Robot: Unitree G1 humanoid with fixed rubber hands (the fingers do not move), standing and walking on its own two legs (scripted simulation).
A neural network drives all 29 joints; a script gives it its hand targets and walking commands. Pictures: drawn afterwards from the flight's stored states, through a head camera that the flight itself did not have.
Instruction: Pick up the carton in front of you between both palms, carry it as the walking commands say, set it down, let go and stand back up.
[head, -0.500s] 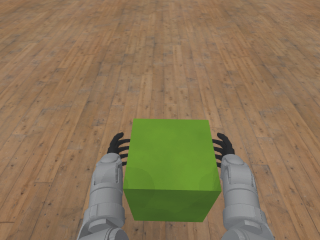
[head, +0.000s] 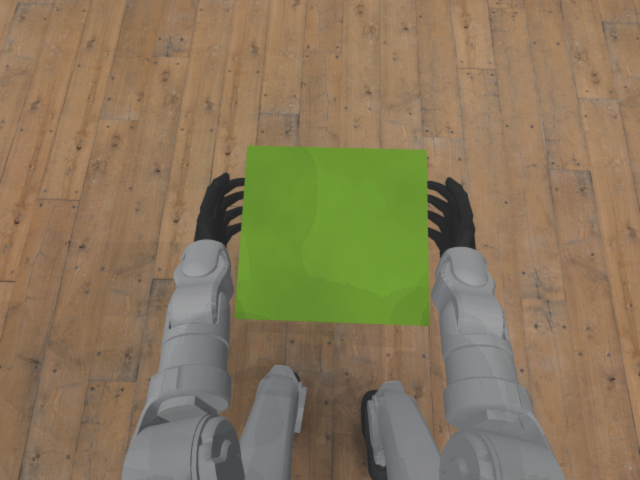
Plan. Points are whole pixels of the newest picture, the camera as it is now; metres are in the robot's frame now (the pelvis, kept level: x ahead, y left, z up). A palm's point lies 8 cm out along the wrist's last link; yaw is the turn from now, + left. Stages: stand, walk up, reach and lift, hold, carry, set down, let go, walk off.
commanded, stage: set down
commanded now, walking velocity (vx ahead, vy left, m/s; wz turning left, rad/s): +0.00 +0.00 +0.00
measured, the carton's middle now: (333, 248) +0.41 +0.03 -0.15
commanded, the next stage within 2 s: none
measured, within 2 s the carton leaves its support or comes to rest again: rests again in 1.72 s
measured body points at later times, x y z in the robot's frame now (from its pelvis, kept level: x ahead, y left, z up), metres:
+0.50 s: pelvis -0.03 +0.01 -0.13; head +0.24 +0.04 +0.22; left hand +0.44 +0.20 -0.24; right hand +0.47 -0.10 -0.23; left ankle +0.07 +0.13 -0.63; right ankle +0.04 -0.12 -0.63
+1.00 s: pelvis -0.05 +0.01 -0.24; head +0.30 +0.04 +0.04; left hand +0.47 +0.22 -0.39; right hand +0.50 -0.08 -0.39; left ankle +0.07 +0.13 -0.63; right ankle +0.04 -0.12 -0.63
